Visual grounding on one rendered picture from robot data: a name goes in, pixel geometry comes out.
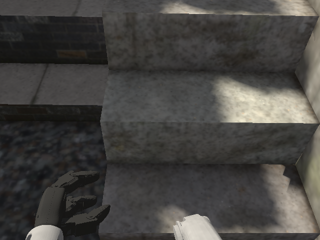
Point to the robot left forearm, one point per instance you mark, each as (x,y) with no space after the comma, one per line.
(45,232)

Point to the left robot hand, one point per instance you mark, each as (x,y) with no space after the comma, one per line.
(58,210)

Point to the right robot thigh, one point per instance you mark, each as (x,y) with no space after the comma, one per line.
(195,227)

